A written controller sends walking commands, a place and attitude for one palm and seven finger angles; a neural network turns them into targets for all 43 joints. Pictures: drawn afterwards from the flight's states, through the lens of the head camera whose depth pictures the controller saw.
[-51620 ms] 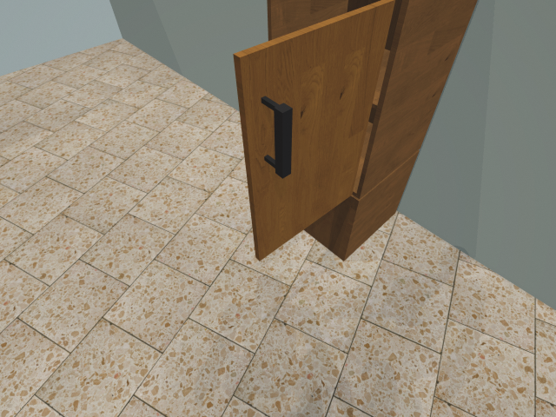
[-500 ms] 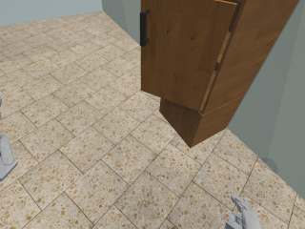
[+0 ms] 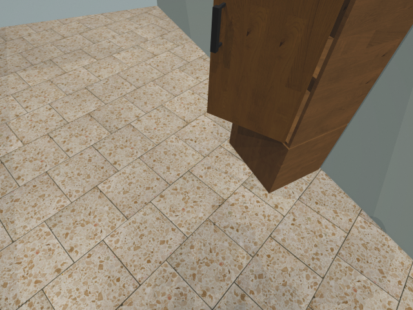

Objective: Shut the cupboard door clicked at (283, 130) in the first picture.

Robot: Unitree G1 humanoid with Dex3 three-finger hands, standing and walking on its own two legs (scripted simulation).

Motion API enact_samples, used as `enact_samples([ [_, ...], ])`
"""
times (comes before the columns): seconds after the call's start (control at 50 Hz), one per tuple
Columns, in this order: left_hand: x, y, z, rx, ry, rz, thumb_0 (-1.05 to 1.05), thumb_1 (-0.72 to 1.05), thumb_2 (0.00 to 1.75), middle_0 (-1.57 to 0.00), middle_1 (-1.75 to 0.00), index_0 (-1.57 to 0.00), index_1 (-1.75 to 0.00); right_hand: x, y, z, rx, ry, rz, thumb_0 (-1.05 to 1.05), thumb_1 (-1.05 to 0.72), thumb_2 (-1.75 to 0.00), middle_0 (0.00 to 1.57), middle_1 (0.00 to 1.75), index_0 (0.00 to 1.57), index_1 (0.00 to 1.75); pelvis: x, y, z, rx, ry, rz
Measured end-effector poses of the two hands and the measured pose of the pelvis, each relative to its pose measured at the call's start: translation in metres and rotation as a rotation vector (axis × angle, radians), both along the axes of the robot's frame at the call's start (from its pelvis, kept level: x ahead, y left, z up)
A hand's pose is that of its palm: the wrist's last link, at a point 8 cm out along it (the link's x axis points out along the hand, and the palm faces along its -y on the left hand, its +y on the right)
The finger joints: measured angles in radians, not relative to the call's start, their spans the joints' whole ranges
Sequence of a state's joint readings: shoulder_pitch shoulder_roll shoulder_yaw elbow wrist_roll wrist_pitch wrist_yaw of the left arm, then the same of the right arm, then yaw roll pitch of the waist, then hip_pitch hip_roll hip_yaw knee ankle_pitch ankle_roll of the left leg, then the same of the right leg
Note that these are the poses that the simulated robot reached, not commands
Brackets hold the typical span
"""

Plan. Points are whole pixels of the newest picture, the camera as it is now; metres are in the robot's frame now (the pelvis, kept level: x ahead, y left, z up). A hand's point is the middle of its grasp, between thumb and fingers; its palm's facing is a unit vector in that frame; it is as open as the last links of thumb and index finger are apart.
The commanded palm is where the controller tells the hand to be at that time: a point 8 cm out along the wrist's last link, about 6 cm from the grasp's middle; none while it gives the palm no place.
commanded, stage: let the arm hang, fingers relaxed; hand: left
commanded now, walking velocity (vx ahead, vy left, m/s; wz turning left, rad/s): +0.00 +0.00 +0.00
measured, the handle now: (218, 28) +0.99 +0.01 +0.09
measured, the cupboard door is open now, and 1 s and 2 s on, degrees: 33 33 33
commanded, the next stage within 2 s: look to check the result in 0.62 s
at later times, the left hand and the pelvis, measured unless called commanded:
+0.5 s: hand out of the picture +0.01 +0.17 -0.17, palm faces -0.02 -0.98 -0.18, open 7.4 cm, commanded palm none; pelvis +0.00 +0.00 +0.00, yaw -2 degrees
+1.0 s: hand out of the picture +0.05 +0.20 -0.16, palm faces -0.03 -0.97 -0.25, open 7.4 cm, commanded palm none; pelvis +0.02 +0.00 +0.01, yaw -2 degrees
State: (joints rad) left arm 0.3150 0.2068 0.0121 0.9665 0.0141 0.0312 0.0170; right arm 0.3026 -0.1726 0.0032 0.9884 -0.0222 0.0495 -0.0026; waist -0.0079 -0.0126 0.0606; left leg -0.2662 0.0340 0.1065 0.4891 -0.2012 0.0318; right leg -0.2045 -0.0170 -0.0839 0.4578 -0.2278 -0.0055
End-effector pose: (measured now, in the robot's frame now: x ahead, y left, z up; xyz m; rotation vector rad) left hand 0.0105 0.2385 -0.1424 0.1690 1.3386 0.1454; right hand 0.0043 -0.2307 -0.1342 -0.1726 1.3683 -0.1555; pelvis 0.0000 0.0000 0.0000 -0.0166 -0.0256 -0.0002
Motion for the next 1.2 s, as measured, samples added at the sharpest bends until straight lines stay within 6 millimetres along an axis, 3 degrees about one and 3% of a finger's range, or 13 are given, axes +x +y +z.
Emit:
enact_samples([
  [0.1,-0.031,0.01,0.008,0.035,0.095,0.007,0.0,0.94,0.9,-0.2,-0.3,-0.2,-0.3,-0.021,0.008,-0.008,0.027,0.031,-0.047,0.01,-0.91,-0.9,0.2,0.3,0.2,0.3,-0.001,0.005,0.002,0.003,-0.004,-0.015],
  [0.2,-0.039,0.012,0.011,0.046,0.121,0.009,0.01,0.92,0.9,-0.2,-0.3,-0.2,-0.3,-0.03,0.015,-0.012,0.046,0.039,-0.07,0.0,-0.91,-0.9,0.2,0.3,0.2,0.3,-0.002,0.007,0.003,0.009,-0.011,-0.027],
  [0.5,-0.004,-0.017,0.0,-0.03,0.039,-0.02,0.01,0.91,0.9,-0.2,-0.3,-0.2,-0.3,-0.03,0.014,-0.008,0.031,0.031,-0.096,0.0,-0.91,-0.9,0.2,0.3,0.2,0.3,0.0,0.005,0.004,0.014,-0.01,-0.033],
  [0.62,0.001,-0.016,0.0,-0.026,0.044,-0.024,0.01,0.92,0.9,-0.2,-0.3,-0.2,-0.3,-0.026,0.01,-0.006,0.022,0.038,-0.097,0.0,-0.91,-0.9,0.2,0.3,0.2,0.3,0.003,0.003,0.005,0.013,-0.005,-0.032],
  [0.86,0.014,0.001,0.007,0.023,0.055,-0.026,0.01,0.91,0.9,-0.2,-0.3,-0.2,-0.3,-0.003,-0.002,-0.005,0.008,0.024,-0.081,0.0,-0.91,-0.9,0.2,0.3,0.2,0.3,0.014,0.001,0.006,0.014,-0.002,-0.034],
  [1.2,0.062,0.01,0.016,0.056,-0.029,-0.053,0.01,0.91,0.9,-0.2,-0.3,-0.2,-0.3,0.051,-0.031,0.004,-0.039,-0.065,-0.035,0.0,-0.91,-0.9,0.2,0.3,0.2,0.3,0.03,-0.006,0.009,0.016,-0.004,-0.03],
])
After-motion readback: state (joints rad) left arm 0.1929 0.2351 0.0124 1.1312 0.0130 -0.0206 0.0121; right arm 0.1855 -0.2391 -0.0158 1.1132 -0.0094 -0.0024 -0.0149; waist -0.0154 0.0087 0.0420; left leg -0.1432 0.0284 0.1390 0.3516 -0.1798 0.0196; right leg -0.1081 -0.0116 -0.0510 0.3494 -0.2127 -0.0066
